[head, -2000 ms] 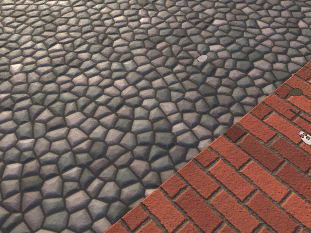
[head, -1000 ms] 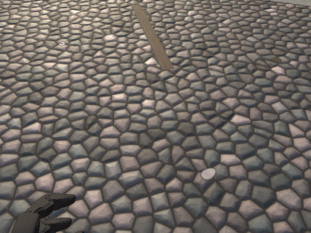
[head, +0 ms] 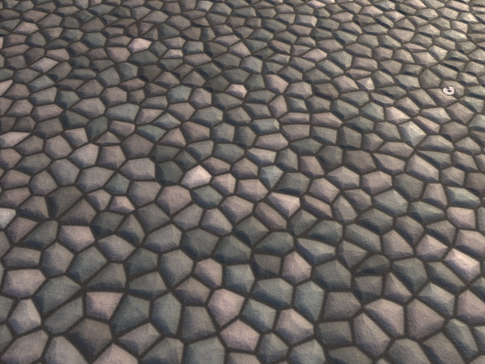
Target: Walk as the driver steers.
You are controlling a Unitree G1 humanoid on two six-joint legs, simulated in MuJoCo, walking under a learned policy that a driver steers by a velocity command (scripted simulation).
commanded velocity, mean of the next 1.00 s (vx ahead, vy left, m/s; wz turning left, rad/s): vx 0.01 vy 0.00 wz -0.69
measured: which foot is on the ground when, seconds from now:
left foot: down 0.00-0.42, up 0.44-0.86, down 0.88-1.00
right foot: down 0.00-0.02, up 0.04-0.40, down 0.42-0.88, up 0.90-1.00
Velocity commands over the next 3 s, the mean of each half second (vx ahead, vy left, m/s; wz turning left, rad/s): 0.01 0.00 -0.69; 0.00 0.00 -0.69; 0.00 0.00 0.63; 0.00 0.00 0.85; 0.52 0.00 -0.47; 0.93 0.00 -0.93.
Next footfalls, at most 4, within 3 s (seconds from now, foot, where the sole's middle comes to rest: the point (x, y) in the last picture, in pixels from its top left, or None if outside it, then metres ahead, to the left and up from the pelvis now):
0.42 right None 0.02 -0.16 -0.77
0.88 left None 0.20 -0.03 -0.77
1.20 right None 0.01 -0.17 -0.77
1.64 left None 0.19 0.03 -0.77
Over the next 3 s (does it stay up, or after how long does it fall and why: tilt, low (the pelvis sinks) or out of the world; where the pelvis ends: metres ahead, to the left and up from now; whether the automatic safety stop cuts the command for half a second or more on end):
stays up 0.64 -0.23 -0.03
